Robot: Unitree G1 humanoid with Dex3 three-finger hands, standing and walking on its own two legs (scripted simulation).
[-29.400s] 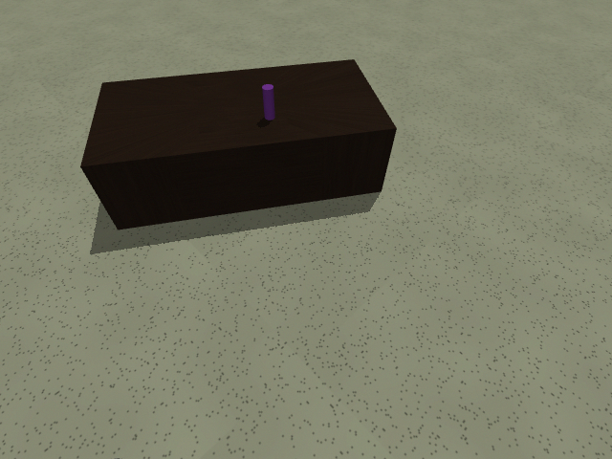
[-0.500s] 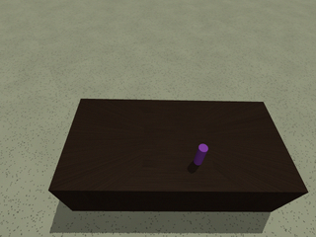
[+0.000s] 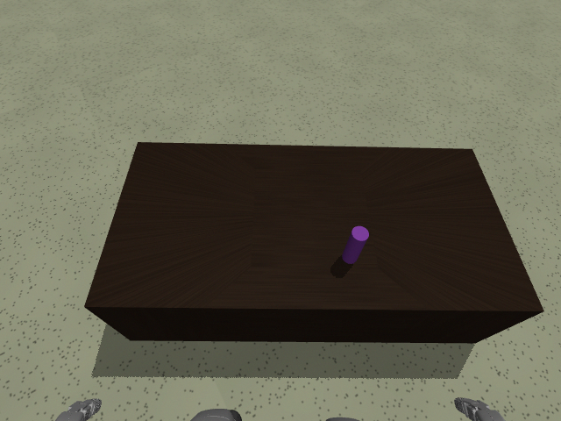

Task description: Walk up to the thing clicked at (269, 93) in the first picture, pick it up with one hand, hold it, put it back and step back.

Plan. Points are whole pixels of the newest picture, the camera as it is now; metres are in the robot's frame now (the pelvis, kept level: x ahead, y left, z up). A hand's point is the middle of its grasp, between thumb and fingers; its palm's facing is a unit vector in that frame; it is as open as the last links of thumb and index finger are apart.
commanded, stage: step back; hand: right
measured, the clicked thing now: (354, 245) +0.54 -0.21 -0.35
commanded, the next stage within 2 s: none
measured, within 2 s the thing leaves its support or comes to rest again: neither
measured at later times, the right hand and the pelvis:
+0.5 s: hand out of the picture +0.01 -0.26 -0.17, palm faces -0.15 +0.90 -0.41, open 7.4 cm; pelvis -0.10 +0.01 -0.02, yaw +6 degrees
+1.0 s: hand out of the picture -0.09 -0.26 -0.17, palm faces +0.01 +0.94 -0.35, open 7.4 cm; pelvis -0.23 +0.00 -0.02, yaw -1 degrees
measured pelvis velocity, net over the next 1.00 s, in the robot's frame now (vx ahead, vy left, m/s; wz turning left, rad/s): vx -0.23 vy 0.00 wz -0.02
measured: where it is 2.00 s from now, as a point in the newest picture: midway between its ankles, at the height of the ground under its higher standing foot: outside the picture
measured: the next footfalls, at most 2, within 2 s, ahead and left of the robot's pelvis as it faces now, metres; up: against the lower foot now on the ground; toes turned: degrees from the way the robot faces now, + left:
left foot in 0.48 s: -0.08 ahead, +0.12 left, +0.00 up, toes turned +3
right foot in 0.92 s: -0.20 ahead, -0.11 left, +0.00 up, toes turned +1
